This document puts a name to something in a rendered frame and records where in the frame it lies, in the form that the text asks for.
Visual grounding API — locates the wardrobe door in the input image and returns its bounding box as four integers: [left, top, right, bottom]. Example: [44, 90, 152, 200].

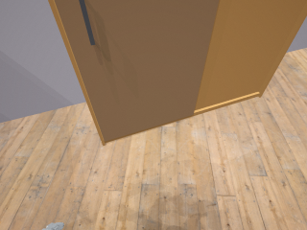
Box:
[54, 0, 219, 141]
[195, 0, 307, 110]

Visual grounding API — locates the handle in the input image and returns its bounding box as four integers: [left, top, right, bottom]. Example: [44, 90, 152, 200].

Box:
[79, 0, 95, 46]

